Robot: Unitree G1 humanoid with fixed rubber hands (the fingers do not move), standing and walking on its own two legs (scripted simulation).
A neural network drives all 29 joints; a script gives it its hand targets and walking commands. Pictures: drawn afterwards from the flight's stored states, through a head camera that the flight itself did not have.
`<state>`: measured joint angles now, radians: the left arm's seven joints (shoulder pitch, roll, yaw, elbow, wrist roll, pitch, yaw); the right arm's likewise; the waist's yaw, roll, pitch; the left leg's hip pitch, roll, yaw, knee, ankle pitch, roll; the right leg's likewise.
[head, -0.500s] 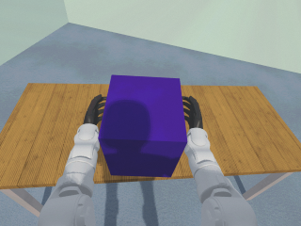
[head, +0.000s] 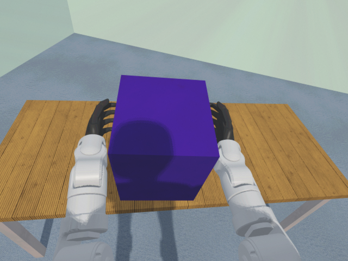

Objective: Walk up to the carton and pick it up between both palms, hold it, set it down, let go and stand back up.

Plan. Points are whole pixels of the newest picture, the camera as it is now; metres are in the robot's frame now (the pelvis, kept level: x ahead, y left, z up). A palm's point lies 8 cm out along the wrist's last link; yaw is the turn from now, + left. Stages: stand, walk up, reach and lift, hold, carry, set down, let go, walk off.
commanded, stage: reach and lift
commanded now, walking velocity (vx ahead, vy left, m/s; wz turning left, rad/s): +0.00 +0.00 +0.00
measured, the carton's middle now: (160, 143) +0.38 +0.01 +0.07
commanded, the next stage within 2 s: hold in 1.20 s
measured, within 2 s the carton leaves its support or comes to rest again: neither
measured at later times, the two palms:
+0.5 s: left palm (93, 131) +0.35 +0.16 +0.14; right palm (225, 132) +0.35 -0.13 +0.15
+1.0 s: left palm (92, 127) +0.34 +0.16 +0.15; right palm (228, 128) +0.35 -0.13 +0.16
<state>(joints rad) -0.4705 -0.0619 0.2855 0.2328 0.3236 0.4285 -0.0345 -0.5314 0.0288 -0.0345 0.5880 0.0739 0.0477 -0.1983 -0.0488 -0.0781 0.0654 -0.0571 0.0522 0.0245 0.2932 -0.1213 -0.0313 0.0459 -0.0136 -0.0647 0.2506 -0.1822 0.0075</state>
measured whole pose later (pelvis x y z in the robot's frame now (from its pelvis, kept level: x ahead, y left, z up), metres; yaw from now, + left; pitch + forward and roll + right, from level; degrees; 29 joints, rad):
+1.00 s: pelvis -0.01 +0.00 +0.00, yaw +0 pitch -10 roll +0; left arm -0.49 -0.08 0.29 0.04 0.39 0.65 -0.06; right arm -0.59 0.00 0.00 0.52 0.11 0.15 -0.19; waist -0.07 -0.08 0.11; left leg 0.01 0.05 0.03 0.28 -0.12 -0.03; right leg 0.11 -0.02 -0.07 0.25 -0.18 0.01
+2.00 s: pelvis -0.02 +0.01 +0.00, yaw +0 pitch -11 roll +0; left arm -0.53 -0.08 0.29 0.02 0.40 0.70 -0.07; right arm -0.60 0.01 -0.03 0.50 0.10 0.18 -0.18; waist -0.08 -0.08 0.11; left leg 0.01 0.04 0.04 0.27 -0.10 -0.02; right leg 0.10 -0.03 -0.08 0.25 -0.16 0.01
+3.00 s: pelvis -0.02 +0.00 +0.00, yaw +0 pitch -11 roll +0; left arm -0.51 -0.08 0.30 -0.01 0.39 0.71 -0.08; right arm -0.59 0.01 -0.01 0.47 0.13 0.19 -0.19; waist -0.08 -0.09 0.11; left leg 0.02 0.04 0.04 0.27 -0.10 -0.02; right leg 0.10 -0.02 -0.09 0.25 -0.17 0.01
